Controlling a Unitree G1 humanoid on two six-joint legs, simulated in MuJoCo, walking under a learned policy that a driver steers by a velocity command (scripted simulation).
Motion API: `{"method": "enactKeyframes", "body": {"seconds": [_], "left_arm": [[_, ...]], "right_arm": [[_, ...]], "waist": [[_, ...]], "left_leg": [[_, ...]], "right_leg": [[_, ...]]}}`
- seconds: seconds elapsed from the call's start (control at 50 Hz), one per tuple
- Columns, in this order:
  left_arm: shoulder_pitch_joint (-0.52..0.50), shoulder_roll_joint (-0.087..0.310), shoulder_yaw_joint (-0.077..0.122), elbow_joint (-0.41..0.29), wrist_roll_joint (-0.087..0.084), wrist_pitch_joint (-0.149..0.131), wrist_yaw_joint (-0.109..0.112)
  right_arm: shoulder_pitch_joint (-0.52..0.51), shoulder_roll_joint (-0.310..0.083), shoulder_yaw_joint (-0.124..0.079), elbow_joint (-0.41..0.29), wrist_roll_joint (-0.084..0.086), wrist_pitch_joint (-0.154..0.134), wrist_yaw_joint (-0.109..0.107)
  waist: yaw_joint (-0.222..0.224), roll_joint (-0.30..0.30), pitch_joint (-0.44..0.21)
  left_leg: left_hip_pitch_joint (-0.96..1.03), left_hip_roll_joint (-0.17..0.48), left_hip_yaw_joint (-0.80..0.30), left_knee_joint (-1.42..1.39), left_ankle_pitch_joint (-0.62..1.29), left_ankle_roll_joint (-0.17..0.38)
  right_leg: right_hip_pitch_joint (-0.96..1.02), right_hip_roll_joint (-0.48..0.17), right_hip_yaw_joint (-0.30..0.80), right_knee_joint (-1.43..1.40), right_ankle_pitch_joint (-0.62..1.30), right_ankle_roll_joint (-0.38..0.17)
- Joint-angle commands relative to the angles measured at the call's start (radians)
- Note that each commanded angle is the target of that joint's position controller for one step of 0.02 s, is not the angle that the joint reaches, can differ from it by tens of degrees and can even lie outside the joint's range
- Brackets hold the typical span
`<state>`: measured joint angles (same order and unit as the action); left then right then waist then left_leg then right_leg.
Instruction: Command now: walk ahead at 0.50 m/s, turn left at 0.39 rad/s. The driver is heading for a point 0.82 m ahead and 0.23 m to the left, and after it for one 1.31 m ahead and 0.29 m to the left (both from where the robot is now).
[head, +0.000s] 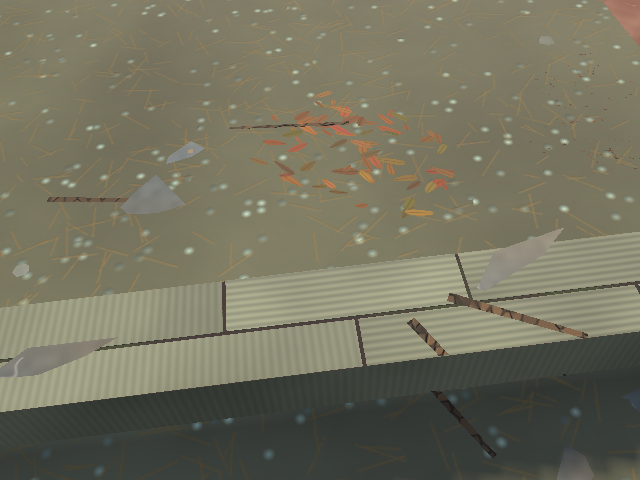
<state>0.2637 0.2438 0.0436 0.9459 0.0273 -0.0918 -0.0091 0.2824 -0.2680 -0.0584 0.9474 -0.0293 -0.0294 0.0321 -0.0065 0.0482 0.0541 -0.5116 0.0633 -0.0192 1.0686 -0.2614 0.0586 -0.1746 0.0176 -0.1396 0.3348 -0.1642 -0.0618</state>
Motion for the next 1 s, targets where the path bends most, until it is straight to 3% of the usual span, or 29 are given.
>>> {"method": "enactKeyframes", "body": {"seconds": [0.02, 0.12, 0.22, 0.26, 0.3, 0.32, 0.34, 0.36, 0.38, 0.4, 0.42, 0.44, 0.48, 0.56, 0.6, 0.62, 0.68, 0.72, 0.76, 0.8, 0.84, 0.86, 0.88, 0.9, 0.92, 0.94, 0.96, 0.98, 1.0], "left_arm": [[0.023, 0.108, 0.021, -0.027, -0.006, -0.027, 0.005], [0.063, 0.115, 0.019, -0.003, -0.007, -0.024, 0.016], [0.128, 0.14, 0.027, 0.031, -0.003, -0.009, 0.029], [0.121, 0.161, 0.033, 0.031, 0.003, 0.004, 0.033], [0.095, 0.177, 0.035, 0.014, 0.001, 0.023, 0.032], [0.086, 0.169, 0.03, -0.013, 0.0, 0.024, 0.03], [0.137, 0.048, 0.004, -0.086, -0.015, 0.014, 0.009], [0.023, 0.137, 0.022, -0.095, 0.002, 0.006, 0.008], [-0.039, 0.124, 0.019, -0.117, -0.009, -0.005, 0.003], [-0.036, 0.114, 0.013, -0.11, -0.012, -0.012, 0.005], [-0.033, 0.115, 0.016, -0.1, -0.002, -0.006, 0.01], [-0.009, 0.112, 0.014, -0.098, 0.015, 0.013, 0.012], [0.009, 0.094, 0.01, -0.1, 0.028, 0.043, 0.009], [-0.106, 0.075, 0.002, -0.155, 0.025, 0.057, 0.0], [-0.126, 0.05, -0.009, -0.159, 0.017, 0.058, 0.003], [-0.145, 0.058, -0.01, -0.164, 0.015, 0.058, 0.004], [-0.224, 0.073, -0.007, -0.202, 0.022, 0.05, 0.012], [-0.279, 0.064, -0.007, -0.236, 0.028, 0.043, 0.014], [-0.373, 0.071, 0.0, -0.3, 0.016, 0.048, 0.028], [-0.523, 0.025, -0.02, -0.411, 0.015, 0.06, 0.045], [-0.649, -0.019, -0.055, -0.513, 0.012, 0.048, 0.048], [-0.672, -0.025, -0.067, -0.551, 0.01, 0.042, 0.043], [-0.706, -0.076, -0.1, -0.598, 0.018, 0.049, 0.032], [-0.682, -0.104, -0.111, -0.626, 0.026, 0.065, 0.014], [-0.496, -0.117, -0.119, -0.592, 0.011, 0.087, -0.003], [-0.236, -0.044, -0.078, -0.482, 0.015, 0.096, -0.012], [0.037, 0.028, -0.032, -0.393, 0.002, 0.107, -0.003], [0.231, 0.085, 0.003, -0.326, 0.012, 0.119, 0.008], [0.32, 0.216, 0.049, -0.262, 0.036, 0.11, 0.009]], "right_arm": [[-0.017, -0.04, -0.009, -0.055, -0.004, 0.008, 0.015], [-0.188, -0.001, 0.011, -0.113, 0.0, -0.003, 0.033], [-0.275, -0.018, 0.013, -0.162, -0.009, -0.001, 0.038], [-0.234, -0.035, 0.005, -0.157, -0.013, 0.0, 0.032], [-0.051, -0.062, -0.014, -0.106, -0.021, -0.015, 0.015], [0.116, -0.133, -0.042, -0.063, -0.035, -0.022, 0.001], [0.128, -0.277, -0.08, -0.075, -0.029, -0.015, -0.015], [0.15, -0.271, -0.08, -0.079, 0.003, -0.001, -0.018], [0.084, -0.247, -0.074, -0.078, 0.013, 0.004, -0.025], [0.027, -0.185, -0.06, -0.084, 0.018, 0.003, -0.027], [-0.02, -0.152, -0.051, -0.093, 0.023, -0.001, -0.031], [-0.052, -0.128, -0.042, -0.098, 0.029, -0.007, -0.033], [-0.045, -0.129, -0.038, -0.098, 0.03, -0.027, -0.028], [0.001, -0.163, -0.045, -0.094, 0.025, -0.03, -0.027], [0.021, -0.147, -0.042, -0.093, 0.014, -0.027, -0.029], [0.033, -0.13, -0.037, -0.094, 0.011, -0.024, -0.032], [0.124, -0.119, -0.028, -0.076, -0.006, -0.025, -0.047], [0.22, -0.138, -0.032, -0.045, -0.012, -0.029, -0.061], [0.322, -0.163, -0.043, -0.022, -0.023, -0.034, -0.078], [0.375, -0.181, -0.048, -0.005, -0.037, -0.051, -0.082], [0.366, -0.144, -0.026, 0.024, -0.036, -0.074, -0.077], [0.328, -0.128, -0.014, 0.031, -0.026, -0.08, -0.075], [0.306, -0.1, 0.002, 0.053, 0.005, -0.069, -0.073], [0.311, -0.097, 0.005, 0.075, 0.027, -0.056, -0.087], [0.181, -0.108, 0.009, 0.032, 0.043, -0.041, -0.078], [0.091, -0.179, -0.008, -0.03, 0.071, -0.046, -0.06], [0.075, -0.317, -0.043, -0.047, 0.078, -0.061, -0.04], [0.067, -0.37, -0.073, -0.031, 0.097, -0.073, -0.028], [0.07, -0.289, -0.068, -0.019, 0.093, -0.09, -0.016]], "waist": [[-0.005, -0.129, -0.006], [0.024, -0.114, 0.033], [0.039, -0.117, 0.043], [0.013, -0.134, 0.005], [-0.069, -0.109, -0.106], [-0.14, -0.038, -0.212], [-0.078, 0.248, -0.299], [-0.112, 0.084, -0.329], [-0.089, 0.025, -0.19], [-0.049, -0.034, -0.104], [-0.016, -0.057, -0.055], [0.015, -0.047, -0.059], [0.035, -0.04, -0.09], [0.013, -0.012, -0.063], [-0.006, 0.048, -0.083], [-0.019, 0.044, -0.078], [-0.058, 0.037, -0.068], [-0.082, 0.025, -0.03], [-0.129, 0.033, 0.006], [-0.16, 0.027, 0.075], [-0.139, 0.001, 0.158], [-0.111, -0.023, 0.18], [-0.084, -0.051, 0.178], [-0.064, -0.072, 0.122], [0.035, -0.111, 0.011], [0.115, -0.081, -0.172], [0.245, 0.017, -0.399], [0.348, 0.04, -0.483], [0.353, -0.129, -0.466]], "left_leg": [[-0.104, 0.051, -0.021, -0.034, 0.105, -0.013], [-0.087, 0.032, 0.054, -0.31, 0.257, -0.019], [-0.058, -0.005, 0.123, -0.444, 0.17, 0.037], [0.016, -0.062, 0.157, -0.464, 0.07, 0.077], [0.237, -0.146, 0.18, -0.547, 0.063, 0.132], [0.49, -0.06, 0.036, -0.595, 0.064, 0.182], [0.813, 0.255, -0.474, -0.641, 0.148, 0.345], [0.819, 0.278, -0.657, -0.754, 0.154, 0.356], [0.713, 0.252, -0.486, -0.771, 0.183, 0.321], [0.589, 0.209, -0.4, -0.794, 0.262, 0.281], [0.5, 0.16, -0.327, -0.81, 0.36, 0.247], [0.444, 0.125, -0.274, -0.819, 0.448, 0.233], [0.406, 0.093, -0.226, -0.812, 0.579, 0.231], [0.352, 0.041, -0.199, -0.825, 0.537, 0.205], [0.379, 0.035, -0.191, -0.823, 0.459, 0.192], [0.387, 0.034, -0.19, -0.817, 0.469, 0.188], [0.59, 0.13, -0.321, -0.803, 0.499, 0.232], [0.777, 0.19, -0.386, -0.771, 0.564, 0.266], [0.943, 0.276, -0.467, -0.752, 0.571, 0.325], [1.033, 0.336, -0.476, -0.738, 0.524, 0.321], [0.917, 0.303, -0.372, -0.821, 0.396, 0.21], [0.802, 0.268, -0.307, -0.886, 0.302, 0.15], [0.609, 0.2, -0.22, -1.007, 0.231, 0.097], [0.448, 0.178, -0.184, -1.123, 0.353, 0.097], [0.172, 0.124, -0.072, -1.199, 0.532, 0.103], [0.044, 0.091, -0.031, -1.039, 1.075, 0.118], [0.125, 0.116, -0.024, -0.796, 1.451, 0.094], [0.23, 0.118, -0.054, -0.504, 1.614, 0.056], [0.223, -0.008, -0.118, -0.03, 0.984, 0.016]], "right_leg": [[0.052, -0.279, 0.148, -0.231, 0.1, -0.101], [0.084, -0.253, 0.004, -0.228, 0.216, -0.089], [0.226, -0.293, -0.057, -0.133, 0.417, -0.066], [0.272, -0.3, -0.087, 0.001, 0.696, -0.052], [0.238, -0.275, -0.12, 0.33, 0.847, -0.032], [0.055, -0.253, -0.123, 0.607, 0.606, 0.006], [-0.4, -0.061, -0.122, 0.986, -0.256, 0.072], [-0.52, -0.015, 0.117, 1.077, -0.365, 0.069], [-0.565, -0.083, 0.159, 1.032, -0.253, 0.056], [-0.523, -0.118, 0.157, 0.934, -0.18, 0.052], [-0.469, -0.137, 0.161, 0.864, -0.158, 0.058], [-0.405, -0.141, 0.163, 0.83, -0.149, 0.072], [-0.354, -0.129, 0.152, 0.789, -0.156, 0.096], [-0.379, -0.109, 0.121, 0.612, -0.052, 0.13], [-0.372, -0.097, 0.1, 0.573, -0.019, 0.131], [-0.377, -0.099, 0.096, 0.558, -0.002, 0.127], [-0.592, -0.118, 0.108, 0.697, -0.087, 0.091], [-0.846, -0.128, 0.115, 0.899, -0.21, 0.071], [-1.199, -0.116, 0.171, 1.341, -0.452, 0.058], [-1.603, -0.092, 0.257, 1.794, -0.744, 0.012], [-1.708, -0.094, 0.252, 1.825, -0.854, -0.043], [-1.635, -0.11, 0.234, 1.698, -0.857, -0.055], [-1.446, -0.13, 0.162, 1.468, -0.823, -0.068], [-1.16, -0.115, 0.118, 1.355, -0.679, -0.078], [-0.604, -0.084, 0.006, 1.116, -0.355, -0.085], [-0.131, -0.005, -0.013, 1.09, -0.129, -0.076], [0.157, 0.056, 0.017, 1.061, -0.135, -0.06], [0.243, 0.064, 0.069, 0.896, -0.187, -0.057], [0.243, -0.02, 0.334, 0.647, -0.285, -0.126]]}}
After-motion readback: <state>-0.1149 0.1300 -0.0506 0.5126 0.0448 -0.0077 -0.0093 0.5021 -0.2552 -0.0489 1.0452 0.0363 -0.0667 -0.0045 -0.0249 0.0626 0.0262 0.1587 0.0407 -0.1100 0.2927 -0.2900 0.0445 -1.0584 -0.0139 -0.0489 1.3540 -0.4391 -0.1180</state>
